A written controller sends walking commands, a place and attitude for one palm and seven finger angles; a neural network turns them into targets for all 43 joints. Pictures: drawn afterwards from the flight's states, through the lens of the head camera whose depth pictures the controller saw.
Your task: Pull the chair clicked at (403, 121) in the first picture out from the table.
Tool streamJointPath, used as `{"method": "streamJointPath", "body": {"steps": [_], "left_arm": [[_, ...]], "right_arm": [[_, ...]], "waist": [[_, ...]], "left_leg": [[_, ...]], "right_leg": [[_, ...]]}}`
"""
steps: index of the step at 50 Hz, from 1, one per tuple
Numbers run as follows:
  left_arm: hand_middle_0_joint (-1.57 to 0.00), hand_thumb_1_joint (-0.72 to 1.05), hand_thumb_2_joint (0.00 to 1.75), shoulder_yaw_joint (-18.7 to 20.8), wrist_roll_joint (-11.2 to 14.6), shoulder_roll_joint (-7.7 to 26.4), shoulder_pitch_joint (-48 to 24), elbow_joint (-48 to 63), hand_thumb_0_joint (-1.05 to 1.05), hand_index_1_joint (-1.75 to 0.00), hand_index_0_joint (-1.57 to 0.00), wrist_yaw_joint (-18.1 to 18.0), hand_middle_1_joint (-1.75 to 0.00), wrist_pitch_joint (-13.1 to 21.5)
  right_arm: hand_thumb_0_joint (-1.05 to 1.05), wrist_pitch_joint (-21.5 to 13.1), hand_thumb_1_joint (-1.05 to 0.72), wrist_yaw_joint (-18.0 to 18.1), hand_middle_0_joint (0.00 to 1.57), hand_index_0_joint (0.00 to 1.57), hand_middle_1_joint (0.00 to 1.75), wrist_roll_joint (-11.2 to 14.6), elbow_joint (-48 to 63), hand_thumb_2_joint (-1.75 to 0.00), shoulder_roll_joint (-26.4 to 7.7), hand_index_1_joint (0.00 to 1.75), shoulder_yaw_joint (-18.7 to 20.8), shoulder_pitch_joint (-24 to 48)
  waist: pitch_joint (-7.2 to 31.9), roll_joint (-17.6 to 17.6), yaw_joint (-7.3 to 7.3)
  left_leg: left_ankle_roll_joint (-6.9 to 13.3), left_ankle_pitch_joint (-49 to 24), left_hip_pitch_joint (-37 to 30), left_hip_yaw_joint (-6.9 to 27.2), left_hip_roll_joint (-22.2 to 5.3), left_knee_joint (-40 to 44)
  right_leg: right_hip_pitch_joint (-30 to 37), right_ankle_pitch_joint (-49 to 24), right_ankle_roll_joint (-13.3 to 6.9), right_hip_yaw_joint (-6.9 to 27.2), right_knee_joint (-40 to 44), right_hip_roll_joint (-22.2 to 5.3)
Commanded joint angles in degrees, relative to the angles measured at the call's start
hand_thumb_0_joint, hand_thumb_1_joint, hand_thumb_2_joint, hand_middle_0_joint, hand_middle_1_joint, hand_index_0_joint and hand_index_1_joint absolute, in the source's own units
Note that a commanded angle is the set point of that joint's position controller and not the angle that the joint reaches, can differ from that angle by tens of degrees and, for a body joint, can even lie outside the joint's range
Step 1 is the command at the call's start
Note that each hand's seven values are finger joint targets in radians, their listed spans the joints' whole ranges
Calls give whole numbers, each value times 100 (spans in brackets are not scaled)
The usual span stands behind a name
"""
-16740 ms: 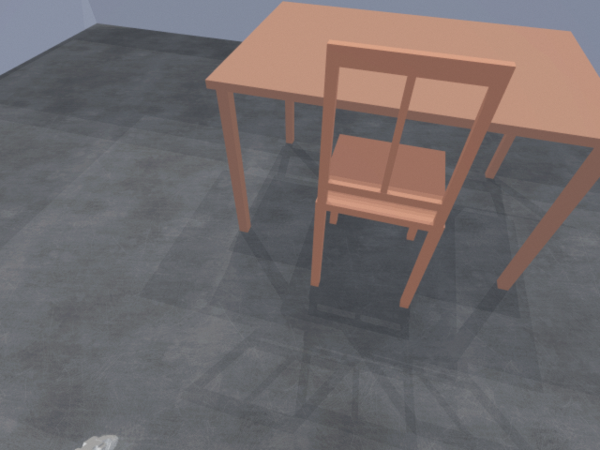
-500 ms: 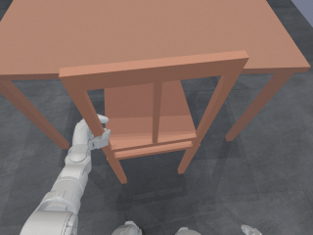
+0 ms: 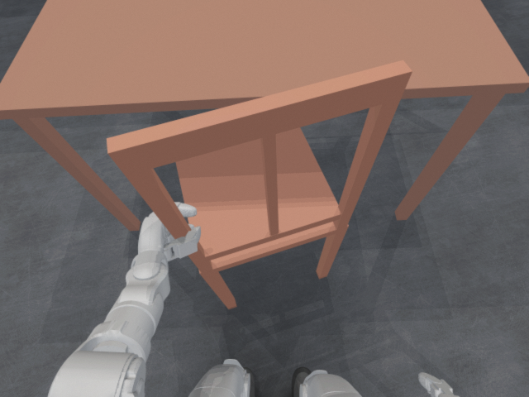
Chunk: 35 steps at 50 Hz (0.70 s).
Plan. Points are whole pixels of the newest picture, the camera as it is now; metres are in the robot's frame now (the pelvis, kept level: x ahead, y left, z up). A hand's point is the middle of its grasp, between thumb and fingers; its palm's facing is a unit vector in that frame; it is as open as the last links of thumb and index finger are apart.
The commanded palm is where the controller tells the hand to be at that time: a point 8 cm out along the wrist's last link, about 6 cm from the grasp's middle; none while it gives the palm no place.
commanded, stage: step backward, pulling the chair out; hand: left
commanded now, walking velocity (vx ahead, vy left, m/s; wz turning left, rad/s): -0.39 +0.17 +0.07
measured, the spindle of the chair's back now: (271, 193) +0.44 +0.00 -0.04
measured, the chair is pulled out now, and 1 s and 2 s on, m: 0.09 0.23 0.37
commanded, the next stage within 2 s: none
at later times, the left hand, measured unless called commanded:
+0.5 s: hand (186, 291) +0.27 +0.14 -0.06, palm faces -0.05 -0.98 -0.17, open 5.8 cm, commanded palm +0.28 +0.19 -0.06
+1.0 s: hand (191, 348) +0.19 +0.12 -0.06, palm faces -0.03 -0.98 -0.19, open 5.8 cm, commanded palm +0.20 +0.17 -0.05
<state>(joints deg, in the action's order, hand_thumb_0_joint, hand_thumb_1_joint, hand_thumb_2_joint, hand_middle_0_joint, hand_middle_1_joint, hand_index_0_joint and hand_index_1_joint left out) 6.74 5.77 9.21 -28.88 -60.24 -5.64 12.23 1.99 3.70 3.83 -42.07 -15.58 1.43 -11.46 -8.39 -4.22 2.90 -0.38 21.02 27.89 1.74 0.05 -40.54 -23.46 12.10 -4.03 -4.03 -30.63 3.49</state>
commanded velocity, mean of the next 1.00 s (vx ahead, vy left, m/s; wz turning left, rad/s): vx -0.38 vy -0.04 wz -0.02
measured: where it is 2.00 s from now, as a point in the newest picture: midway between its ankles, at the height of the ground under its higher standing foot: outside the picture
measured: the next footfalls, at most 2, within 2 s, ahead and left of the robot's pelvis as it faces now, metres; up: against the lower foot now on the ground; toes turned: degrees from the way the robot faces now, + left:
left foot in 0.18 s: -0.07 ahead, +0.18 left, +0.00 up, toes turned +3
left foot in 0.82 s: -0.20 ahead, +0.17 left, +0.00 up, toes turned +8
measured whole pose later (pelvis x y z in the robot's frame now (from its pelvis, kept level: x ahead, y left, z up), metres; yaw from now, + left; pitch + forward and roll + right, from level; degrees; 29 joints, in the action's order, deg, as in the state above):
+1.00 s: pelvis -0.16 +0.01 +0.00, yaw +4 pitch +4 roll +3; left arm -2.5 3.0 6.2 -25.9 -49.2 -5.5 9.1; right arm 3.4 5.1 3.3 -37.6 -15.3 3.2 -14.5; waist -10.8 -1.9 3.5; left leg -4.0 18.5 15.8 -2.3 -2.7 -31.0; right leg -29.0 8.0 -1.2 -1.7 -33.3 -1.9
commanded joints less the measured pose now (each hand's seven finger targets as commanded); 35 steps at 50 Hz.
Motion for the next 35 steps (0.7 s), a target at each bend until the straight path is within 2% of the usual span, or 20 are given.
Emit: {"method": "streamJointPath", "body": {"steps": [1, 3, 5, 8, 10, 12, 14, 16, 20, 22, 23, 24, 25, 26, 27, 28, 29, 31, 33, 35], "left_arm": [[-50, 90, 90, -155, -278, 1466, -1711, 1009, 0, -145, -50, -110, -145, -18], [-50, 90, 90, -54, -261, 1561, -1597, 980, 0, -145, -50, -128, -145, -105], [-50, 90, 90, -263, -212, 1262, -1611, 1142, 0, -145, -50, -107, -145, -177], [-50, 90, 90, -411, -203, 1049, -1452, 1364, 0, -145, -50, -60, -145, -265], [-50, 90, 90, -688, -210, 702, -1467, 1678, 0, -145, -50, 19, -145, -242], [-50, 90, 90, -825, -282, 517, -1567, 2050, 0, -145, -50, 88, -145, -190], [-50, 90, 90, -843, -355, 528, -1467, 2394, 0, -145, -50, 153, -145, -82], [-50, 90, 90, -787, -403, 543, -1215, 2477, 0, -145, -50, 166, -145, -28], [-50, 90, 90, -760, -479, 518, -1592, 2470, 0, -145, -50, 199, -145, 25], [-50, 90, 90, -709, -501, 523, -1943, 2184, 0, -145, -50, 148, -145, 71], [-50, 90, 90, -546, -534, 728, -2099, 2076, 0, -145, -50, 101, -145, 90], [-50, 90, 90, -643, -554, 579, -2095, 1779, 0, -145, -50, 99, -145, 109], [-50, 90, 90, -640, -557, 595, -2191, 1622, 0, -145, -50, 107, -145, 153], [-50, 90, 90, -596, -544, 682, -2223, 1540, 0, -145, -50, 113, -145, 190], [-50, 90, 90, -507, -502, 865, -2242, 1416, 0, -145, -50, 105, -145, 219], [-50, 90, 90, -348, -436, 1067, -2014, 1154, 0, -145, -50, 70, -145, 196], [-50, 90, 90, -391, -443, 983, -1891, 937, 0, -145, -50, 71, -145, 122], [-50, 90, 90, -445, -434, 882, -1983, 824, 0, -145, -50, 48, -145, -9], [-50, 90, 90, -314, -446, 993, -1831, 865, 0, -145, -50, -8, -145, -58], [-50, 90, 90, -437, -374, 845, -1597, 1047, 0, -145, -50, -25, -145, -85]], "right_arm": [[0, -243, -90, 119, 20, 20, 30, 41, 357, -90, -829, 30, 239, -173], [0, -241, -90, 154, 20, 20, 30, 61, 330, -90, -898, 30, 250, -201], [0, -215, -90, 181, 20, 20, 30, 67, 378, -90, -872, 30, 249, -303], [0, -120, -90, 268, 20, 20, 30, 38, 500, -90, -880, 30, 302, -398], [0, -39, -90, 279, 20, 20, 30, 18, 639, -90, -830, 30, 341, -422], [0, 30, -90, 241, 20, 20, 30, 16, 838, -90, -826, 30, 387, -491], [0, 90, -90, 155, 20, 20, 30, -99, 983, -90, -715, 30, 345, -376], [0, 171, -90, 88, 20, 20, 30, -157, 1118, -90, -713, 30, 343, -299], [0, 206, -90, 49, 20, 20, 30, -282, 1152, -90, -563, 30, 269, -184], [0, 162, -90, 56, 20, 20, 30, -293, 1021, -90, -516, 30, 237, -164], [0, 136, -90, 72, 20, 20, 30, -298, 920, -90, -525, 30, 247, -203], [0, 93, -90, 74, 20, 20, 30, -293, 790, -90, -473, 30, 241, -277], [0, 50, -90, 90, 20, 20, 30, -278, 626, -90, -478, 30, 250, -410], [0, 24, -90, 125, 20, 20, 30, -235, 508, -90, -444, 30, 277, -525], [0, -8, -90, 175, 20, 20, 30, -183, 395, -90, -421, 30, 320, -640], [0, -86, -90, 215, 20, 20, 30, -88, 366, -90, -445, 30, 379, -676], [0, -160, -90, 194, 20, 20, 30, -66, 366, -90, -482, 30, 354, -500], [0, -259, -90, 151, 20, 20, 30, -39, 363, -90, -485, 30, 316, -243], [0, -311, -90, 146, 20, 20, 30, -50, 314, -90, -518, 30, 261, -258], [0, -313, -90, 152, 20, 20, 30, -10, 382, -90, -533, 30, 220, -299]], "waist": [[2588, 258, -119], [2609, 424, -98], [2794, 749, -46], [3083, 1035, -12], [3234, 884, 28], [3613, 718, 136], [3608, -153, 95], [3282, -492, 42], [2541, -622, 32], [2077, -717, -5], [1957, -642, -3], [1887, -524, -12], [2049, -279, -2], [2360, 176, 39], [2643, 852, 95], [2747, 1592, 29], [2762, 1798, -105], [2572, 1310, -251], [2743, 769, -207], [2959, 790, -149]], "left_leg": [[-57, 405, -367, 559, -212, -442], [-67, 324, -357, 574, -235, -133], [-81, 50, -423, 509, -299, 381], [-69, -1120, -1023, 301, -485, 1234], [-31, -2361, -1609, 179, -699, 1550], [-41, -3815, -2078, 77, -799, 1199], [-63, -4124, -2233, 259, -900, 1359], [-4, -4342, -2325, 428, -1061, 1391], [307, -3873, -1965, 677, -1543, 1716], [408, -3663, -1666, 625, -1657, 1696], [400, -3578, -1603, 568, -1657, 1609], [344, -3710, -1650, 494, -1572, 1354], [234, -3804, -1746, 375, -1430, 1061], [49, -3275, -1609, 172, -1201, 809], [-144, -2093, -1345, -116, -825, 460], [-267, -318, -1049, -194, -406, -205], [-235, 871, -672, 26, -180, -869], [-168, 1201, -458, 375, -257, -1570], [-161, 1018, -592, 353, -298, -1034], [-176, 825, -770, 137, -256, -246]], "right_leg": [[1848, -3351, -131, 1705, 685, -2423], [2093, -3690, -90, 1582, 549, -2414], [2506, -4178, 6, 1385, 344, -2327], [2614, -4334, 271, 943, 69, -1910], [2377, -3877, 458, 652, 0, -1509], [2352, -4302, 482, 514, -102, -1249], [2053, -3760, 390, 477, -134, -1171], [1471, -2744, 400, 384, -201, -888], [654, -260, 461, 342, -883, -579], [473, 333, 414, 362, -963, -586], [452, 269, 401, 382, -850, -608], [546, -277, 374, 429, -540, -668], [794, -1221, 339, 514, -170, -754], [1203, -2424, 286, 733, 112, -941], [1568, -3123, 124, 1147, 255, -1401], [1740, -3437, -147, 1638, 554, -1882], [1801, -3398, -299, 1844, 817, -2174], [1470, -2097, -397, 1957, 1050, -2480], [1640, -2031, -384, 1652, 921, -2404], [1961, -2201, -264, 1415, 828, -2288]]}}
